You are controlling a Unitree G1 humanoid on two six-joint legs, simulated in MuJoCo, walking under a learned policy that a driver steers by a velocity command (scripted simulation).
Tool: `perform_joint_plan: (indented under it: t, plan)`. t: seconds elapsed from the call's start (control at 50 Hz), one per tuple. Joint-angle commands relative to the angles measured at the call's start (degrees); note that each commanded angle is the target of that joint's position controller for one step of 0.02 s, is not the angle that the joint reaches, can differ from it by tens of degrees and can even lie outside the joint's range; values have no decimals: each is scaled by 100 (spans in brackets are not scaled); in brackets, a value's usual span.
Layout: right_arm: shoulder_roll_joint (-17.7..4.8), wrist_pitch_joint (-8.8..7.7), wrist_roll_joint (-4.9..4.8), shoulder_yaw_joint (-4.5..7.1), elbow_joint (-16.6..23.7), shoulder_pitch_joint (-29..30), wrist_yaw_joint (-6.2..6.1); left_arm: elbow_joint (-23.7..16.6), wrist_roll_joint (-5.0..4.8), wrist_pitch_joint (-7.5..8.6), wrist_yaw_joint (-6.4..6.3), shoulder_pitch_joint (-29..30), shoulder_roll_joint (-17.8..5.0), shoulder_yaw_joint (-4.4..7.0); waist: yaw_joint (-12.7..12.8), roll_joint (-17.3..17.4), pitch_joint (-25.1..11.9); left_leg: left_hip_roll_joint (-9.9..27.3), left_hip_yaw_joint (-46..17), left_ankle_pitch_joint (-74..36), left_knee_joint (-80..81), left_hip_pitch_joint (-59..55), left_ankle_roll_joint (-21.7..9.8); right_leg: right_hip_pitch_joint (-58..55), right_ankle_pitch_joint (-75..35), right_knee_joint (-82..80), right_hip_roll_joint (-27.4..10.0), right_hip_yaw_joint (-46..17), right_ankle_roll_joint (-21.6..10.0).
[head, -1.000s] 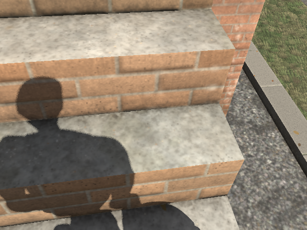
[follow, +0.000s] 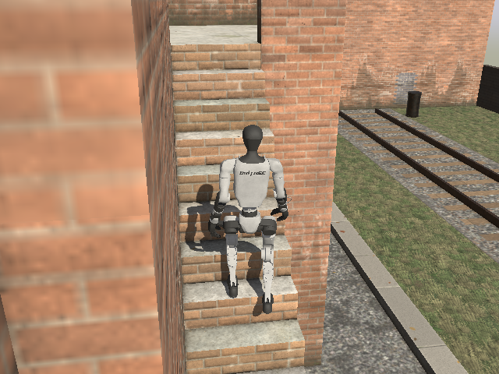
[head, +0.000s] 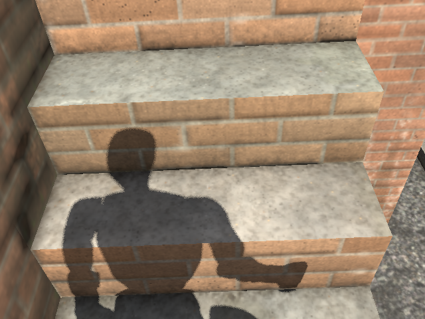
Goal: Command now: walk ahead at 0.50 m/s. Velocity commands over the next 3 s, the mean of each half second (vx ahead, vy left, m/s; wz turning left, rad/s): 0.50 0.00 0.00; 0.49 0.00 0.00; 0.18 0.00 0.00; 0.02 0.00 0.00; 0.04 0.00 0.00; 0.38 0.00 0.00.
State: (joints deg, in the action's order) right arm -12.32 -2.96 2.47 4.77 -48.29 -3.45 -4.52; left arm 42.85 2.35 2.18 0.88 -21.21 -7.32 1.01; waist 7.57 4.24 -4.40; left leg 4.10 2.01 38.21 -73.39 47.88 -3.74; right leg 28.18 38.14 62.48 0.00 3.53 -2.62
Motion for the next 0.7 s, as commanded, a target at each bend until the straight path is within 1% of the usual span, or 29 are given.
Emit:
perform_joint_plan:
  t: [0.02, 0.04, 0.06, 0.08, 0.1, 0.12, 0.14, 0.16, 0.18, 0.2, 0.22, 0.24, 0.26, 0.28, 0.3, 0.32, 0.34, 0.36, 0.38, 0.42, 0.46, 0.56, 0.58, 0.6, 0.62, 0.64, 0.66, 0.68, 0.7]
  plan:
    - [500, -82, -134, -100, 646, -10, 18, 215, 343, 313, -17, -265, 319, -213, -598, -2116, 83, -1254, 497, -10, -5025, 15, 338, -398, -5076, -3238, -196, -259, -676]
    - [239, -115, -141, -43, 863, -680, 140, 152, 384, 426, -73, -220, -359, -104, -1157, -1265, -846, -1290, 264, -391, -5467, -165, 502, -1121, -6204, -2532, -392, -1010, -542]
    - [-196, 10, -120, -56, 1412, -954, 221, -177, 263, 475, -279, 429, -1413, 241, -1717, -1332, -977, -621, -653, -123, -4644, 41, 454, -1430, -5865, -2658, -1236, -2770, -771]
    - [-637, 83, 115, 2, 1457, -1172, 202, -428, 205, 698, -526, 1491, -1822, 523, -2170, -704, -570, 128, -2572, 42, -3518, -83, 161, -832, -4688, -2147, -2181, -3903, -555]
    - [-905, 93, 4, 110, 836, -1156, 210, -597, 260, 737, -540, 1891, -1519, 445, -2038, 981, -664, -335, -1286, -731, -2414, -642, 301, -623, -3435, -1463, -1281, -2576, -386]
    - [-768, 79, -28, 33, 934, -1084, 294, -429, 174, 796, -465, 1161, -1442, 443, -1655, 470, -491, -409, -653, -976, -854, -854, 205, -681, -3606, -1345, -1221, -2636, -491]
    - [-673, 37, -25, 13, 825, -1151, 363, -240, 163, 794, -387, 934, -1250, 412, -1738, 219, -452, -524, -253, -1771, -8, -979, 139, -1134, -3690, -967, -907, -2091, -424]
    - [-543, 75, -4, -9, 672, -1616, 382, -335, 170, 733, -359, 1280, -1163, 425, -2028, -304, -616, -449, 338, -2629, 1165, -2029, 59, -710, -3631, -370, -837, -1800, -401]
    - [-329, 126, -178, -45, 239, -2388, 374, -521, 150, 620, -303, 1768, -804, 353, -2275, -660, -649, -331, 510, -3404, 2696, -3942, -177, 766, -3029, 257, -410, -1165, -255]
    - [-155, 133, -233, -72, -145, -3002, 403, -450, 106, 560, -275, 1998, -438, 304, -2605, -227, -265, -49, 531, -4830, 4288, -5379, -572, 2323, -532, 2029, 320, -536, -275]
    - [321, 87, -225, -245, -520, -2882, 478, -601, 72, 502, -313, 2208, -37, 149, -2437, 545, 606, -175, 1041, -5405, 5505, -4987, -621, 3014, 1176, 3626, 980, -292, -460]
    - [563, -40, -142, -371, -625, -2258, 543, -733, -32, 453, -320, 1804, 388, 47, -1583, 597, 900, -28, 653, -5044, 6073, -4426, -581, 3059, 673, 5079, 1431, -622, -615]
    - [597, -182, 142, -420, -585, -2247, 525, -810, -118, 472, -176, 1700, 609, 42, -1261, -202, 827, 355, -419, -4970, 5524, -5241, -596, 4342, 63, 6461, 1459, -887, -560]
    - [462, -234, 415, -446, -532, -2272, 477, -1079, -248, 472, -141, 1589, 811, -102, -942, -285, 881, 720, -353, -6720, 4703, -5421, -292, 5356, 24, 7503, 1809, -1101, -388]
    - [74, -396, 585, -418, -327, -2023, 418, -1327, -204, 448, -98, 1151, 577, -163, -245, -87, 549, 1150, -749, -7546, 4070, -5707, -286, 5869, -660, 7405, 1428, -1314, -239]
    - [-975, -547, 242, -59, 163, -1429, 169, -1760, 11, 272, -83, 1341, -118, -76, -38, 734, 54, 2366, -2258, -5204, 4919, -5210, -1136, 5799, -1246, 7738, 702, -1647, 91]
    - [-974, -711, 1, -57, 400, -533, 33, -1967, 92, 93, -192, 2049, -906, 95, 55, 758, 381, 2843, -3241, -3374, 5757, -3734, -1505, 5358, -1826, 7510, 309, -1887, 478]
    - [-811, -754, 14, -147, 429, -170, -46, -1857, 115, -31, -221, 2635, -1348, 262, -62, -72, 715, 2603, -3392, -2876, 5870, -3056, -1646, 5130, -2175, 7621, 411, -2038, 631]
    - [-844, -742, 1, -198, 336, -437, -43, -1812, 128, -138, -179, 2999, -1444, 314, -304, -820, 1085, 2271, -3054, -2719, 5863, -2910, -1600, 5150, -2272, 7496, 497, -1888, 568]
    - [-879, -728, -69, -203, 223, -1269, 1, -1858, 71, -352, -54, 3456, -1052, 211, -542, -1414, 1519, 1748, -2605, -2295, 5632, -3202, -1404, 5324, -2294, 6452, 173, -1310, 401]
    - [-758, -665, -20, -163, 92, -1918, 23, -1922, -8, -429, -42, 3527, -624, 79, -845, -1108, 1427, 1393, -2328, -2568, 5605, -3769, -1421, 5393, -2078, 6280, 35, -759, 422]
    - [-571, -596, 50, -150, 85, -1987, -90, -2048, -17, -333, 241, 3329, -333, -93, -1055, -459, 809, 966, -1333, -3995, 5897, -4507, -1073, 3411, -2667, 2190, -529, -265, 519]
    - [-653, -475, 26, -124, -79, -2433, -36, -2079, 0, -298, 262, 3475, -276, -141, -1319, -592, 607, 756, -1060, -4995, 5922, -5057, -1236, 3218, -1576, 1579, -234, 321, 569]
    - [-799, -402, 85, -55, -46, -2239, -24, -1951, -111, -270, 333, 3275, -228, -157, -1201, -560, 330, 446, -478, -6346, 5276, -5061, -966, 1848, -605, -187, 28, 433, 507]
    - [-767, -406, 111, -122, -17, -2054, 88, -1592, -241, -129, 336, 2472, -373, -70, -855, -532, -177, 191, -138, -9234, 4386, -5078, -739, 426, -1268, -1112, 620, 773, 299]
    - [-1108, -419, -11, -3, 83, -1973, 105, -1494, -339, -103, 297, 2110, -600, 55, -775, 331, -627, 337, -533, -10432, 3627, -5537, -622, -310, -2170, -2842, 639, 511, 170]
    - [-1157, -363, -208, 55, 236, -1795, 99, -1163, -324, -131, 240, 1424, -793, 192, -439, 1174, -916, 353, -813, -10114, 2917, -5648, -502, -1075, -3176, -4227, 448, 182, -10]
    - [-1201, -327, -365, 85, 567, -1132, 161, -576, -133, 13, 247, 263, -999, 271, 32, 616, -944, -154, -476, -8238, 1612, -4996, -288, -2390, -5329, -6048, 250, 376, -78]
    - [-810, -326, -279, 34, 806, -1070, 263, -64, -30, 40, 226, 210, -899, 222, -200, -440, -40, -1027, -253, -2084, 6, -2825, -191, -3195, -6612, -6612, -341, 34, -386]
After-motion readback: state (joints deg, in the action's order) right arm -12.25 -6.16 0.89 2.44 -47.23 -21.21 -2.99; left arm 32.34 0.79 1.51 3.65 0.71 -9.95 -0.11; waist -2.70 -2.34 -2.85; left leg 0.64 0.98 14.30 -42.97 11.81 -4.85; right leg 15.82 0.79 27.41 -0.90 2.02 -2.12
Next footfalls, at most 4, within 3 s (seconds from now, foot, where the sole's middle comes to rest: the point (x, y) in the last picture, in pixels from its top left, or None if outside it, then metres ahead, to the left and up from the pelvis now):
0.26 left None -0.13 0.07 -0.90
0.70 right None -0.01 -0.17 -0.90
1.06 left None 0.17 0.13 -0.67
1.50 right None -0.08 -0.04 -0.90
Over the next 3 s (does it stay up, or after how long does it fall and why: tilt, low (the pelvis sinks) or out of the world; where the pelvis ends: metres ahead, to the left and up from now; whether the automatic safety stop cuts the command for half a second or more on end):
stays up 0.04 -0.01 -0.08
